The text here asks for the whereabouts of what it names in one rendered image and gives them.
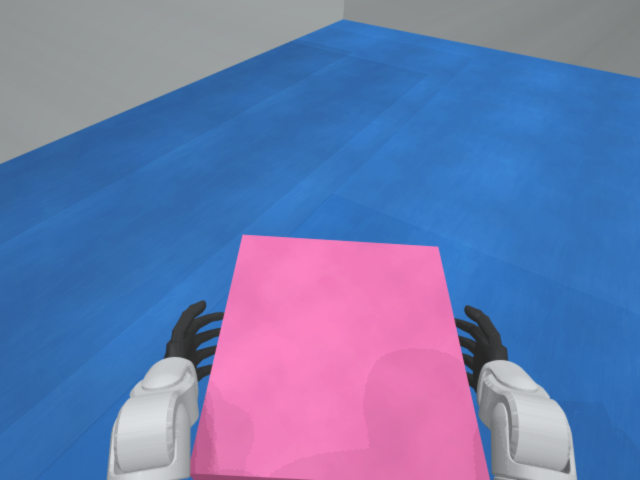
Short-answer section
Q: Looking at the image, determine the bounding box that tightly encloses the carton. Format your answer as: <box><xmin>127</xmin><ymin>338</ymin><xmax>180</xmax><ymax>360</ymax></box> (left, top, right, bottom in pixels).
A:
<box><xmin>190</xmin><ymin>235</ymin><xmax>490</xmax><ymax>480</ymax></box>

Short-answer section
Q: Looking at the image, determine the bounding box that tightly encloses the robot left hand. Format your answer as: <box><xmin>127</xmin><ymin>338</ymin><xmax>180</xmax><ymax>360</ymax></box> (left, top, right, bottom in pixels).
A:
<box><xmin>164</xmin><ymin>300</ymin><xmax>224</xmax><ymax>382</ymax></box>

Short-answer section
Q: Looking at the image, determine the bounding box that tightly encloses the robot left forearm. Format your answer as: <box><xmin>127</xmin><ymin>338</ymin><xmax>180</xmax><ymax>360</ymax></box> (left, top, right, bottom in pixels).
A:
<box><xmin>107</xmin><ymin>357</ymin><xmax>199</xmax><ymax>480</ymax></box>

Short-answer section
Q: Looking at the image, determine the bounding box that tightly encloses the robot right hand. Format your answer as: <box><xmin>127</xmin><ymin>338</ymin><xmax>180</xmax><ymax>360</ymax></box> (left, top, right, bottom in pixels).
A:
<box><xmin>454</xmin><ymin>305</ymin><xmax>508</xmax><ymax>394</ymax></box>

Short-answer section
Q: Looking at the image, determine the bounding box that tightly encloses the robot right forearm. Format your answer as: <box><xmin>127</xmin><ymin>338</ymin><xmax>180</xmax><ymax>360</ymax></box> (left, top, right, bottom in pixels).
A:
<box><xmin>477</xmin><ymin>360</ymin><xmax>577</xmax><ymax>480</ymax></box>

